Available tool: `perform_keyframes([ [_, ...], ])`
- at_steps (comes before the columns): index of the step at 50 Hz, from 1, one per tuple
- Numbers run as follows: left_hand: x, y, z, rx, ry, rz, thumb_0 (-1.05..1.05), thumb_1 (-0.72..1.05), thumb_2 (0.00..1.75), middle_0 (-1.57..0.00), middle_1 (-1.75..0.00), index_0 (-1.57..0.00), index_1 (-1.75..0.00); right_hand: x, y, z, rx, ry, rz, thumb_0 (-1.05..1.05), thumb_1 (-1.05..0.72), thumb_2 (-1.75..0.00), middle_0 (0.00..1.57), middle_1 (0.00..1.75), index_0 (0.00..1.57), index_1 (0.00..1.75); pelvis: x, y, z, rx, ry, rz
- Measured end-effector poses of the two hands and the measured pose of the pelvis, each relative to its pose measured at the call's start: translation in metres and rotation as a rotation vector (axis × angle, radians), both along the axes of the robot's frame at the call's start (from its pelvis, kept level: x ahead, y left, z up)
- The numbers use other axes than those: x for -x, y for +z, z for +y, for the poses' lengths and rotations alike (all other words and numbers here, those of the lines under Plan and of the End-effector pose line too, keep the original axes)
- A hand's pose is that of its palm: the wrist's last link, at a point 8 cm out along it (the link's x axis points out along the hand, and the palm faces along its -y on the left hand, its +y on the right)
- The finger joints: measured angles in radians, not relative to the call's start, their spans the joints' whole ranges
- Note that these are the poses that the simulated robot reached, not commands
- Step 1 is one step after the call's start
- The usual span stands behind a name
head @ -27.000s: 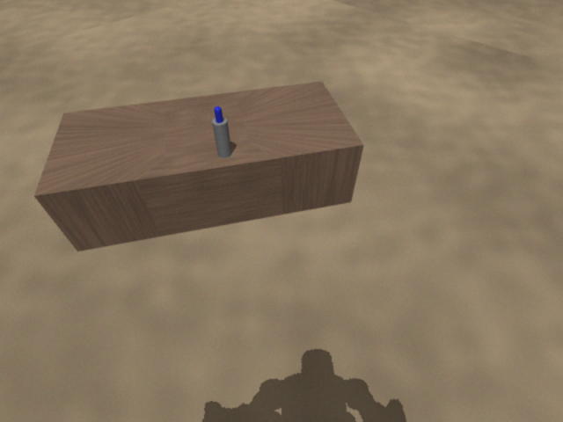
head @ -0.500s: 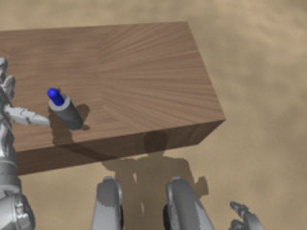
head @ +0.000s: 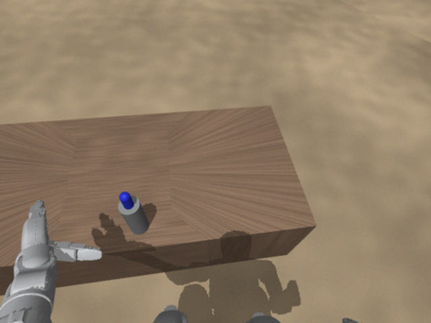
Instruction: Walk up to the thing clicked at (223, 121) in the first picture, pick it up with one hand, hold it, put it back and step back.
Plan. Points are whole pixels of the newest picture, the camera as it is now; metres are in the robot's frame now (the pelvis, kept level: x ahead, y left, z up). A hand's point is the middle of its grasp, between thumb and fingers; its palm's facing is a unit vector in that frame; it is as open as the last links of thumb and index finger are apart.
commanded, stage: home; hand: left
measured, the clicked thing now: (132, 212) +0.44 +0.22 -0.25
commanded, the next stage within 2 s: none
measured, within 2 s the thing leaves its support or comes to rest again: neither
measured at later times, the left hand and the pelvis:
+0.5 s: hand out of the picture +0.16 +0.16 -0.06, palm faces +0.16 -0.96 -0.25, open 17.5 cm; pelvis +0.00 -0.02 +0.02, yaw +2 degrees
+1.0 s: hand out of the picture +0.13 +0.20 -0.09, palm faces -0.02 -0.94 -0.35, open 17.7 cm; pelvis +0.01 -0.03 +0.03, yaw +2 degrees
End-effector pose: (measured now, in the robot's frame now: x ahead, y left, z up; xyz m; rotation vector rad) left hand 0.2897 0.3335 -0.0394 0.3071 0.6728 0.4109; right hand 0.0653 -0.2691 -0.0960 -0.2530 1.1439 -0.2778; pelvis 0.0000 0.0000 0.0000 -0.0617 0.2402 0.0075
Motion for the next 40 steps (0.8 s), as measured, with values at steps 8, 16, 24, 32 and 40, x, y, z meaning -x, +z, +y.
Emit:
perform_keyframes([
  [8,0.050,0.003,-0.058,0.082,-0.065,-0.009,-0.01,-0.52,0.06,-0.06,-0.05,-0.06,-0.06,-0.047,0.021,0.017,-0.026,0.026,-0.173,0.01,-0.89,-0.90,0.21,0.30,0.20,0.30,-0.009,0.015,-0.004,-0.018,0.001,-0.077],
  [16,0.115,0.011,-0.104,0.138,-0.121,0.036,-0.01,-0.52,0.06,-0.05,-0.05,-0.06,-0.06,-0.100,0.035,0.028,-0.066,0.095,-0.348,0.01,-0.89,-0.90,0.21,0.30,0.20,0.30,-0.011,0.019,-0.011,-0.033,0.009,-0.120],
  [24,0.154,0.005,-0.130,0.191,-0.095,0.083,-0.01,-0.54,0.05,-0.05,-0.05,-0.06,-0.06,-0.122,0.044,0.027,-0.054,0.166,-0.416,0.01,-0.89,-0.90,0.21,0.30,0.20,0.30,-0.005,0.018,-0.023,-0.045,0.028,-0.145],
  [32,0.142,0.017,-0.130,0.148,-0.105,0.033,-0.01,-0.57,0.04,-0.05,-0.05,-0.05,-0.05,-0.109,0.041,0.014,-0.031,0.155,-0.420,0.01,-0.89,-0.90,0.21,0.30,0.20,0.30,-0.002,0.017,-0.030,-0.046,0.031,-0.149],
  [40,0.147,0.011,-0.139,0.162,-0.127,0.067,-0.01,-0.58,0.03,-0.04,-0.04,-0.05,-0.05,-0.087,0.034,0.002,-0.020,0.109,-0.383,0.02,-0.90,-0.90,0.21,0.30,0.20,0.30,-0.003,0.015,-0.030,-0.048,0.021,-0.147],
])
